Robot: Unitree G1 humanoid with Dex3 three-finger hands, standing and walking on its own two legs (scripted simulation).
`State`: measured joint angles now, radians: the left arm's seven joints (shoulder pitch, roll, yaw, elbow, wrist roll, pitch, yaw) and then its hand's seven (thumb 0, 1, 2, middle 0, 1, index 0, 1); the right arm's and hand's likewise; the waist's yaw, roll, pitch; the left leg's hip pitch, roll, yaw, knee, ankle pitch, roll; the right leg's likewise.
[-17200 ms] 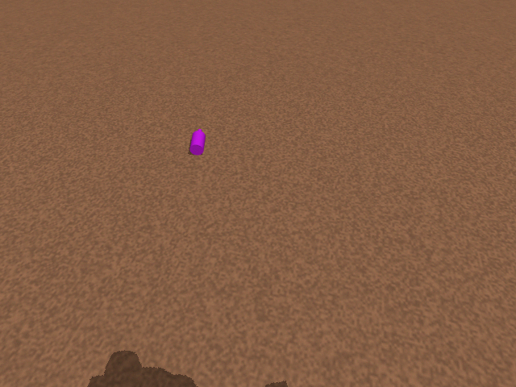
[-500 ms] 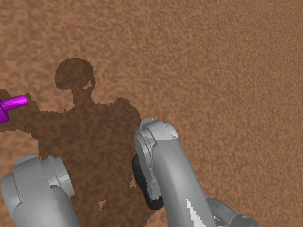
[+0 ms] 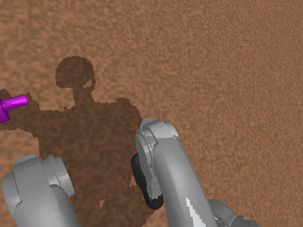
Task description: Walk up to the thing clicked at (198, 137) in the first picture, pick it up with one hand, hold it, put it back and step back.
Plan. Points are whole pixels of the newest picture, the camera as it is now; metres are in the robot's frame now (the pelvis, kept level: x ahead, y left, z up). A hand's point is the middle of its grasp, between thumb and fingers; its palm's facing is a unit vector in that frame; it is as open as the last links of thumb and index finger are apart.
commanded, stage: close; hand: left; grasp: from above
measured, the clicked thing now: out of the picture +0.44 +0.29 -0.26
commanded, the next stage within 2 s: settle in 0.32 s
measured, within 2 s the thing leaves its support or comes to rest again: leaves its support in 0.80 s
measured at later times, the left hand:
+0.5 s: hand out of the picture +0.42 +0.31 -0.24, palm faces -0.41 -0.19 -0.89, open 10.8 cm
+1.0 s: hand out of the picture +0.42 +0.32 -0.19, palm faces -0.36 -0.16 -0.92, open 10.8 cm
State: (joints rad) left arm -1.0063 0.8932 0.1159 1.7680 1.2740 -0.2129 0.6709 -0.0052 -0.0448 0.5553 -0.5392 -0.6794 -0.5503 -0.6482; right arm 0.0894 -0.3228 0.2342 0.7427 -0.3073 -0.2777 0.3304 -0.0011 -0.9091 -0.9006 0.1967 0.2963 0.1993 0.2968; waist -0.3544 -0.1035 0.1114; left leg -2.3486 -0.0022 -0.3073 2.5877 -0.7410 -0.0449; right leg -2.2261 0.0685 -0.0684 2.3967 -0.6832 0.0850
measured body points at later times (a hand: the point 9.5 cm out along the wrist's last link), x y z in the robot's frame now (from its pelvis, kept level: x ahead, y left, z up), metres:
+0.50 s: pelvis +0.00 +0.00 +0.00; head +0.25 +0.13 +0.35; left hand +0.44 +0.32 -0.19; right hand +0.07 -0.25 -0.06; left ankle +0.06 +0.13 -0.26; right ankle +0.12 -0.15 -0.26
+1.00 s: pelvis +0.01 +0.00 +0.01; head +0.23 +0.11 +0.38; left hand +0.44 +0.32 -0.14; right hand +0.09 -0.26 -0.07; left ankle +0.06 +0.13 -0.26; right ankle +0.12 -0.15 -0.26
